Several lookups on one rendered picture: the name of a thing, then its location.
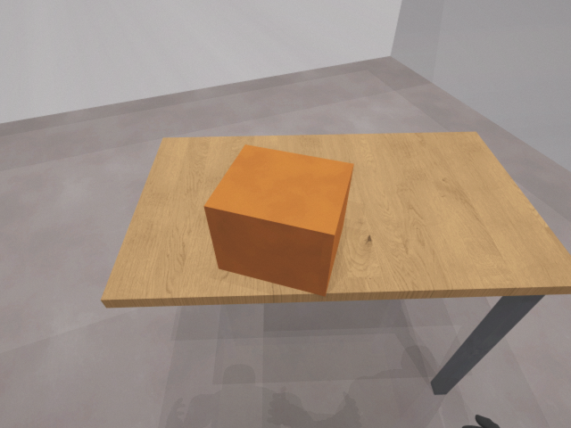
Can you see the carton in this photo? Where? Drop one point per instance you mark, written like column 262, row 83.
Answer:
column 278, row 217

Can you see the table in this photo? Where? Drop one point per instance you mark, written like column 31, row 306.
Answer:
column 429, row 215

